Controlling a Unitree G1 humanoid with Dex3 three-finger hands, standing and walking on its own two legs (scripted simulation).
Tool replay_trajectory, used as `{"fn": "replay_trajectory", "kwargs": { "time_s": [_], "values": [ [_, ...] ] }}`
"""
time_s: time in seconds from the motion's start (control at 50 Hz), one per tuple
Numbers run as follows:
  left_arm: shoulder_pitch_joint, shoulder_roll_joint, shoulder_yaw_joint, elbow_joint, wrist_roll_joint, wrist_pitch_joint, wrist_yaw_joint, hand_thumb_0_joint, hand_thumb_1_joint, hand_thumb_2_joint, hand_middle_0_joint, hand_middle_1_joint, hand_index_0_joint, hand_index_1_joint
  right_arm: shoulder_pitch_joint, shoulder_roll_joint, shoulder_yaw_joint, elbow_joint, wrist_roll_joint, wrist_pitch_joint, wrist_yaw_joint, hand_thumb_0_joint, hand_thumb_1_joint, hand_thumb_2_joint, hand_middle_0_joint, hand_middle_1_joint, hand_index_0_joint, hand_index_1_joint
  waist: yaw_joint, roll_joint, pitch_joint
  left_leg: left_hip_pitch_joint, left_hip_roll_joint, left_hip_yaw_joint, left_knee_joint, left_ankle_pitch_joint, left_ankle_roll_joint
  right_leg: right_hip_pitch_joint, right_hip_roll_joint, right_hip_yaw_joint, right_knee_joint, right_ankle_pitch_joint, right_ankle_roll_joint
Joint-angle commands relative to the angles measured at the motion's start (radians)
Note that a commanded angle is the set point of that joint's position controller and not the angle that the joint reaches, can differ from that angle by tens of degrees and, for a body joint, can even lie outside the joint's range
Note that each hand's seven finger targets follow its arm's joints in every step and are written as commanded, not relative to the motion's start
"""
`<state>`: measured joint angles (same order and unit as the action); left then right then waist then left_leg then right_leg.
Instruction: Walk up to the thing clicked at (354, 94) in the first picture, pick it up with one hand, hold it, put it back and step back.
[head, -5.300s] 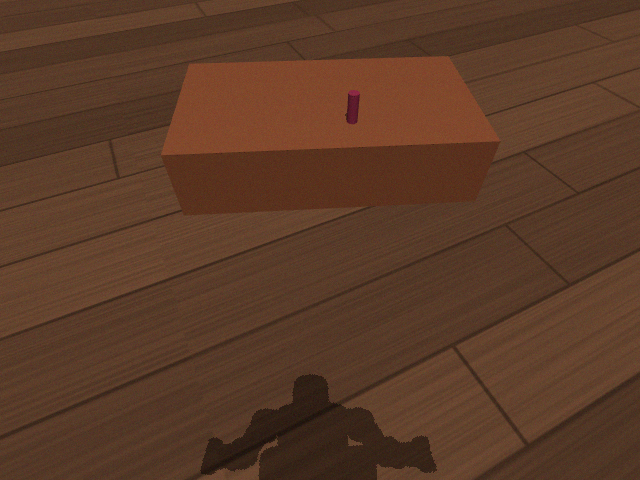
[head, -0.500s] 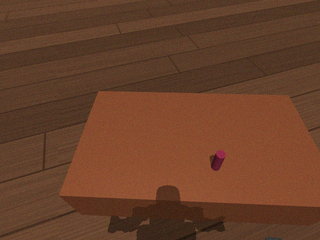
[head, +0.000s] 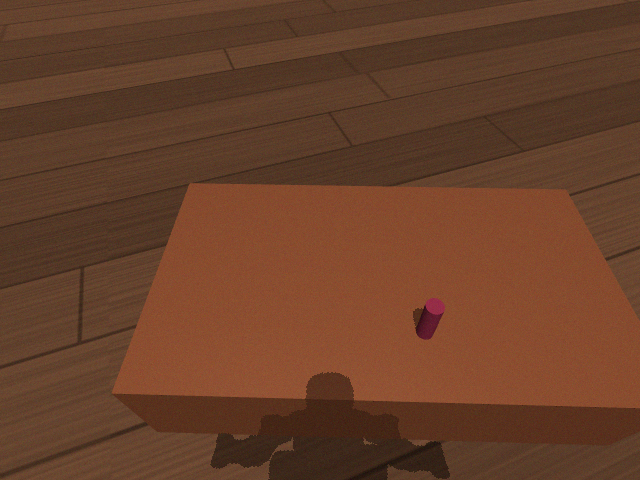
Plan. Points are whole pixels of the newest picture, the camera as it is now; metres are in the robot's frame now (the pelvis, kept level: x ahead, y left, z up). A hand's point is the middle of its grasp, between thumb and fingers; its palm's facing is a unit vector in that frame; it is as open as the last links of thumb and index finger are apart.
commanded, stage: walk up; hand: right
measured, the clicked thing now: (429, 319) +0.53 -0.25 -0.39
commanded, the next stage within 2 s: stand in 0.16 s
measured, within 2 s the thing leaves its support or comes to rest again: neither
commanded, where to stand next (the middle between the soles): +0.05 -0.01 m, yaw -4 degrees
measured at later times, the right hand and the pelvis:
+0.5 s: hand out of the picture +0.08 -0.26 -0.16, palm faces -0.04 +0.94 -0.34, open 7.4 cm; pelvis +0.00 +0.00 +0.00, yaw +0 degrees
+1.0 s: hand out of the picture +0.07 -0.26 -0.16, palm faces -0.04 +0.94 -0.34, open 7.4 cm; pelvis +0.00 -0.01 +0.00, yaw +0 degrees
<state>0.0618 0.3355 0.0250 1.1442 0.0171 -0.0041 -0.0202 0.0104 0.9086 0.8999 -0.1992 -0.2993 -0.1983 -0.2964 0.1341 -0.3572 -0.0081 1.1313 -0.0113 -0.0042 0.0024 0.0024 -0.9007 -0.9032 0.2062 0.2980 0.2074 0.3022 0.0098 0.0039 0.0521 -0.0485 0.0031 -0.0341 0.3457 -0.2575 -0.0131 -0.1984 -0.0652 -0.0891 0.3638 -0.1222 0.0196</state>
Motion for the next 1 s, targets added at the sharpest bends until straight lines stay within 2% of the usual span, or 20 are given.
{"fn": "replay_trajectory", "kwargs": {
  "time_s": [0.0, 0.12, 0.14, 0.2, 0.22, 0.26, 0.32, 0.38, 0.44, 0.56, 0.62, 0.68, 0.72, 0.78, 0.82, 0.88, 0.96, 0.98],
  "values": [
    [-0.062, 0.212, 0.043, -0.073, -0.005, -0.020, 0.017, 0.000, 0.900, 0.900, -0.200, -0.300, -0.200, -0.300, -0.041, -0.213, -0.036, -0.063, 0.000, -0.028, -0.014, 0.000, -0.900, -0.900, 0.200, 0.300, 0.200, 0.300, 0.005, 0.000, -0.066, -0.161, 0.098, -0.070, -0.083, 0.134, 0.037, 0.150, -0.072, 0.103, -0.036, 0.020, -0.027],
    [-0.059, 0.214, 0.045, -0.074, -0.003, -0.022, 0.017, 0.000, 0.900, 0.900, -0.200, -0.300, -0.200, -0.300, -0.030, -0.208, -0.038, -0.068, 0.001, -0.027, -0.012, 0.000, -0.900, -0.900, 0.200, 0.300, 0.200, 0.300, 0.001, -0.018, -0.070, -0.155, 0.095, -0.070, -0.075, 0.131, 0.038, 0.155, -0.077, 0.103, -0.039, 0.023, -0.026],
    [-0.040, 0.214, 0.031, -0.064, -0.012, -0.022, 0.019, 0.000, 0.900, 0.900, -0.200, -0.300, -0.200, -0.300, -0.048, -0.208, -0.035, -0.067, -0.002, -0.025, -0.012, 0.000, -0.900, -0.900, 0.200, 0.300, 0.200, 0.300, 0.002, -0.007, -0.077, -0.132, 0.120, -0.076, -0.085, 0.155, 0.031, 0.141, -0.087, 0.105, -0.038, 0.046, -0.033],
    [-0.030, 0.213, 0.028, -0.062, -0.012, -0.026, 0.022, 0.000, 0.900, 0.900, -0.200, -0.300, -0.200, -0.300, -0.050, -0.209, -0.036, -0.069, 0.000, -0.025, -0.011, 0.000, -0.900, -0.900, 0.200, 0.300, 0.200, 0.300, 0.001, -0.007, -0.091, -0.109, 0.118, -0.076, -0.077, 0.204, 0.025, 0.152, -0.089, 0.102, -0.035, 0.104, -0.033],
    [-0.041, 0.218, 0.027, -0.064, -0.011, -0.027, 0.022, 0.000, 0.900, 0.900, -0.200, -0.300, -0.200, -0.300, -0.039, -0.213, -0.035, -0.068, 0.000, -0.025, -0.012, 0.000, -0.900, -0.900, 0.200, 0.300, 0.200, 0.300, -0.009, -0.007, -0.097, -0.113, 0.118, -0.067, -0.072, 0.228, 0.024, 0.165, -0.097, 0.109, -0.031, 0.157, -0.034],
    [-0.031, 0.218, 0.024, -0.062, -0.013, -0.028, 0.023, 0.000, 0.900, 0.900, -0.200, -0.300, -0.200, -0.300, -0.044, -0.209, -0.033, -0.064, 0.001, -0.024, -0.012, 0.000, -0.900, -0.900, 0.200, 0.300, 0.200, 0.300, -0.003, 0.005, -0.099, -0.097, 0.122, -0.070, -0.075, 0.236, 0.023, 0.159, -0.096, 0.103, -0.031, 0.158, -0.033],
    [-0.035, 0.223, 0.022, -0.058, -0.013, -0.025, 0.024, 0.000, 0.900, 0.900, -0.200, -0.300, -0.200, -0.300, -0.043, -0.209, -0.031, -0.062, 0.001, -0.021, -0.013, 0.000, -0.900, -0.900, 0.200, 0.300, 0.200, 0.300, -0.005, 0.002, -0.083, -0.113, 0.123, -0.069, -0.092, 0.197, 0.022, 0.153, -0.091, 0.104, -0.036, 0.101, -0.034],
    [-0.027, 0.218, 0.018, -0.058, -0.010, -0.026, 0.024, 0.000, 0.900, 0.900, -0.200, -0.300, -0.200, -0.300, -0.053, -0.212, -0.032, -0.064, 0.001, -0.020, -0.011, 0.000, -0.900, -0.900, 0.200, 0.300, 0.200, 0.300, 0.001, 0.002, -0.075, -0.121, 0.120, -0.067, -0.092, 0.183, 0.022, 0.152, -0.089, 0.100, -0.045, 0.088, -0.031],
    [-0.018, 0.219, 0.016, -0.052, -0.010, -0.027, 0.024, 0.000, 0.900, 0.900, -0.200, -0.300, -0.200, -0.300, -0.051, -0.209, -0.030, -0.065, 0.002, -0.021, -0.011, 0.000, -0.900, -0.900, 0.200, 0.300, 0.200, 0.300, -0.001, 0.000, -0.071, -0.106, 0.122, -0.067, -0.091, 0.191, 0.023, 0.144, -0.095, 0.104, -0.045, 0.115, -0.034],
    [-0.020, 0.229, 0.018, -0.054, -0.009, -0.026, 0.023, 0.000, 0.900, 0.900, -0.200, -0.300, -0.200, -0.300, -0.048, -0.208, -0.031, -0.065, 0.000, -0.017, -0.008, 0.000, -0.900, -0.900, 0.200, 0.300, 0.200, 0.300, -0.003, -0.013, -0.059, -0.111, 0.117, -0.064, -0.095, 0.111, 0.025, 0.116, -0.089, 0.109, -0.066, 0.009, -0.032],
    [-0.020, 0.227, 0.016, -0.057, -0.010, -0.029, 0.024, 0.000, 0.900, 0.900, -0.200, -0.300, -0.200, -0.300, -0.053, -0.211, -0.031, -0.067, 0.001, -0.017, -0.007, 0.000, -0.900, -0.900, 0.200, 0.300, 0.200, 0.300, -0.002, -0.007, -0.074, -0.106, 0.119, -0.064, -0.086, 0.152, 0.026, 0.134, -0.090, 0.109, -0.057, 0.075, -0.035],
    [-0.014, 0.229, 0.017, -0.053, -0.010, -0.030, 0.025, 0.000, 0.900, 0.900, -0.200, -0.300, -0.200, -0.300, -0.044, -0.212, -0.032, -0.067, 0.002, -0.015, -0.007, 0.000, -0.900, -0.900, 0.200, 0.300, 0.200, 0.300, -0.003, -0.011, -0.075, -0.114, 0.117, -0.063, -0.086, 0.132, 0.025, 0.144, -0.092, 0.112, -0.057, 0.063, -0.034],
    [-0.012, 0.231, 0.018, -0.056, -0.010, -0.030, 0.024, 0.000, 0.900, 0.900, -0.200, -0.300, -0.200, -0.300, -0.043, -0.210, -0.029, -0.068, 0.000, -0.017, -0.009, 0.000, -0.900, -0.900, 0.200, 0.300, 0.200, 0.300, -0.004, -0.002, -0.088, -0.098, 0.124, -0.063, -0.083, 0.175, 0.026, 0.145, -0.098, 0.114, -0.046, 0.122, -0.040],
    [-0.018, 0.230, 0.017, -0.057, -0.011, -0.030, 0.025, 0.000, 0.900, 0.900, -0.200, -0.300, -0.200, -0.300, -0.040, -0.211, -0.028, -0.068, 0.001, -0.018, -0.010, 0.000, -0.900, -0.900, 0.200, 0.300, 0.200, 0.300, -0.005, -0.004, -0.099, -0.091, 0.128, -0.064, -0.081, 0.205, 0.023, 0.160, -0.096, 0.109, -0.037, 0.144, -0.038],
    [-0.016, 0.227, 0.016, -0.056, -0.012, -0.029, 0.024, 0.000, 0.900, 0.900, -0.200, -0.300, -0.200, -0.300, -0.044, -0.210, -0.027, -0.066, 0.002, -0.017, -0.009, 0.000, -0.900, -0.900, 0.200, 0.300, 0.200, 0.300, -0.001, -0.009, -0.089, -0.094, 0.125, -0.063, -0.080, 0.192, 0.022, 0.155, -0.091, 0.107, -0.047, 0.117, -0.035],
    [-0.018, 0.231, 0.017, -0.053, -0.010, -0.026, 0.024, 0.000, 0.900, 0.900, -0.200, -0.300, -0.200, -0.300, -0.041, -0.213, -0.028, -0.063, 0.001, -0.013, -0.009, 0.000, -0.900, -0.900, 0.200, 0.300, 0.200, 0.300, -0.002, -0.013, -0.059, -0.123, 0.117, -0.057, -0.085, 0.112, 0.026, 0.138, -0.090, 0.115, -0.069, 0.039, -0.033],
    [-0.017, 0.235, 0.022, -0.055, -0.011, -0.023, 0.023, 0.000, 0.900, 0.900, -0.200, -0.300, -0.200, -0.300, -0.026, -0.211, -0.027, -0.062, -0.002, -0.014, -0.009, 0.000, -0.900, -0.900, 0.200, 0.300, 0.200, 0.300, -0.003, 0.002, -0.061, -0.133, 0.120, -0.060, -0.098, 0.098, 0.025, 0.143, -0.089, 0.116, -0.059, 0.020, -0.038],
    [-0.010, 0.227, 0.019, -0.053, -0.011, -0.023, 0.021, 0.000, 0.900, 0.900, -0.200, -0.300, -0.200, -0.300, -0.031, -0.214, -0.027, -0.059, -0.001, -0.016, -0.010, 0.000, -0.900, -0.900, 0.200, 0.300, 0.200, 0.300, 0.005, 0.014, -0.050, -0.132, 0.122, -0.065, -0.100, 0.107, 0.025, 0.135, -0.088, 0.117, -0.059, 0.026, -0.036]
  ]
}}
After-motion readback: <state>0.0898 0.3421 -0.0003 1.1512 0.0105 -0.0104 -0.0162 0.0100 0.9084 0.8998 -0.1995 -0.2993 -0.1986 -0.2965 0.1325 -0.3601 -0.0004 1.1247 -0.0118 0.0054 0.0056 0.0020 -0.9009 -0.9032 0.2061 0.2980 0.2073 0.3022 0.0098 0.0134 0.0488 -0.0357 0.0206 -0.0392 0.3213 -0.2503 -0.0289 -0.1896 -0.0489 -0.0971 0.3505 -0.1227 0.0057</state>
